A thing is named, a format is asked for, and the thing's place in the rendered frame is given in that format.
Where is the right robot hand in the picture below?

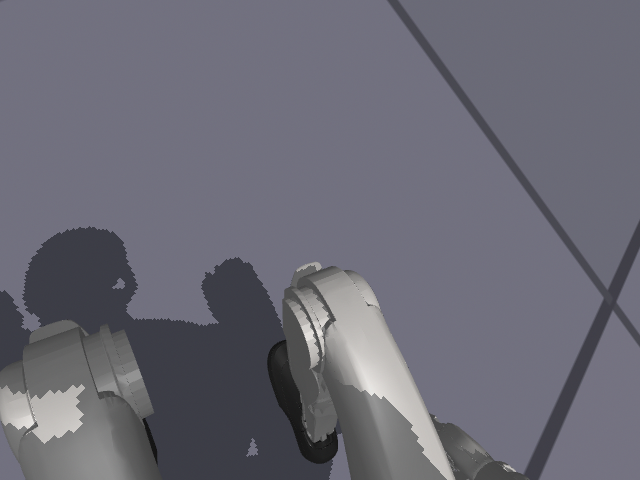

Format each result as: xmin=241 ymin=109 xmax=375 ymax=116
xmin=429 ymin=413 xmax=495 ymax=480

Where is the right robot foot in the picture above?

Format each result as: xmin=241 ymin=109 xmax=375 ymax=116
xmin=267 ymin=340 xmax=338 ymax=464

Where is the right robot arm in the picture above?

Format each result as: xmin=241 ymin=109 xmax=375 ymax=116
xmin=474 ymin=461 xmax=530 ymax=480

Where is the left robot foot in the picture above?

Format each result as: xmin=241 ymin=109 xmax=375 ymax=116
xmin=142 ymin=418 xmax=158 ymax=466

